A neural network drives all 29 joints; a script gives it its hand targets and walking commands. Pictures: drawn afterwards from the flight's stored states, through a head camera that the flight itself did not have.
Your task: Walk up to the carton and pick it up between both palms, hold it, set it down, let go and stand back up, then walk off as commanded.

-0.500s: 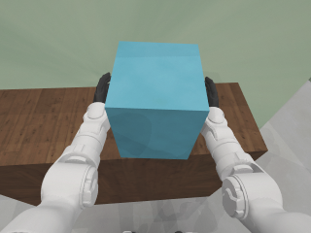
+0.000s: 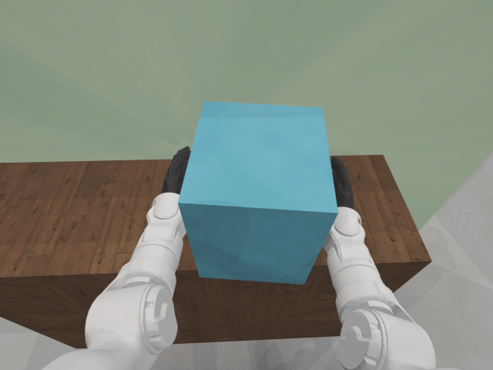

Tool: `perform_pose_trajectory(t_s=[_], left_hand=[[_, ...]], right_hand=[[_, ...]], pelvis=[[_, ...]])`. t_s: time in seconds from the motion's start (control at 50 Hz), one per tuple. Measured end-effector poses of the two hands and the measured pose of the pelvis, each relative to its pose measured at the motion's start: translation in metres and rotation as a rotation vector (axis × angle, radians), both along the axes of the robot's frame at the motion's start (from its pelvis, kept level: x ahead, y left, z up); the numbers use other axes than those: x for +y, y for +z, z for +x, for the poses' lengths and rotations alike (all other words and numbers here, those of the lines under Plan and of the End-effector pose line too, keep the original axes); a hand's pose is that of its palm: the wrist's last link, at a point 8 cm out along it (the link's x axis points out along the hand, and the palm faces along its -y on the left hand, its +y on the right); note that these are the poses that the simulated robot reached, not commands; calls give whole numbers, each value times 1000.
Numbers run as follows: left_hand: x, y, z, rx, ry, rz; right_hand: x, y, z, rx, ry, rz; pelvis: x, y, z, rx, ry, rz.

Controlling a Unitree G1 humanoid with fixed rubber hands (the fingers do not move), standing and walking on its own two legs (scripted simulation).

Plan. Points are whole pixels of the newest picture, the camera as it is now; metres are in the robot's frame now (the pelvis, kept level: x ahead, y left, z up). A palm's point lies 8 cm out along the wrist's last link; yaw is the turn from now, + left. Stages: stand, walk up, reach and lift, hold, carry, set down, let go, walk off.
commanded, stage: reach and lift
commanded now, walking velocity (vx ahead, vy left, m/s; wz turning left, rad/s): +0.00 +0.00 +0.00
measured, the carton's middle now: (256, 198) +0.38 -0.01 +0.04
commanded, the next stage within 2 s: none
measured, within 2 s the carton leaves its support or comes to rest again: leaves its support in 0.78 s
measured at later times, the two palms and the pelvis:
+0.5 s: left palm (176, 190) +0.39 +0.14 +0.05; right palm (341, 201) +0.36 -0.15 +0.05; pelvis +0.01 -0.01 +0.00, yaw +1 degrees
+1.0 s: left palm (180, 176) +0.40 +0.12 +0.08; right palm (350, 195) +0.36 -0.16 +0.07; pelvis +0.00 -0.01 +0.00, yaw +1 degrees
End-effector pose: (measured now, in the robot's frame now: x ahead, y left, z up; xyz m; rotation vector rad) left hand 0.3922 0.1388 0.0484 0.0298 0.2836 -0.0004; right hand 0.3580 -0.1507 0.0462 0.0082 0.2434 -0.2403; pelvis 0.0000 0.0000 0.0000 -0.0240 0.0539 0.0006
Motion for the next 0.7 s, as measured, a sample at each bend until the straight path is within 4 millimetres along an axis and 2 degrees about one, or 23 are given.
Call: perform_pose_trajectory(t_s=[0.36, 0.7], left_hand=[[-2, 1, 1, 4, 3, 7], [-3, 2, 1, -11, -4, 7]], right_hand=[[-3, 1, 2, 1, 13, -30], [-3, 2, 1, -16, 6, -36]], pelvis=[[-8, 2, 4, -2, 19, 4], [-6, 2, 7, 3, 18, 2]])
